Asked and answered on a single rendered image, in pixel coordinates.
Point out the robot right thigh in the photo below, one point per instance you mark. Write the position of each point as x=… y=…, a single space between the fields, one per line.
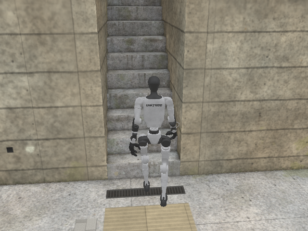
x=165 y=149

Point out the left robot upper arm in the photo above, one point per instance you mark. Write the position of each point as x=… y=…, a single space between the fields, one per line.
x=137 y=110

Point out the right robot upper arm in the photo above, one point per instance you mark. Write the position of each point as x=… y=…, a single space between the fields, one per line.
x=170 y=109

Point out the right robot hand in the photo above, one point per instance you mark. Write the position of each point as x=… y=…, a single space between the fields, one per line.
x=170 y=133

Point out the left robot hand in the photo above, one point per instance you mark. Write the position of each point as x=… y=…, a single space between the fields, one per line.
x=131 y=148

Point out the right robot forearm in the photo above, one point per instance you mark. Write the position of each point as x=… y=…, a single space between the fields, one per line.
x=173 y=126

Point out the robot torso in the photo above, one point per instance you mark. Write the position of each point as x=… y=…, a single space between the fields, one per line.
x=154 y=111

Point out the left robot forearm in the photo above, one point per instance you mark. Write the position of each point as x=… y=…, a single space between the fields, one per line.
x=134 y=132

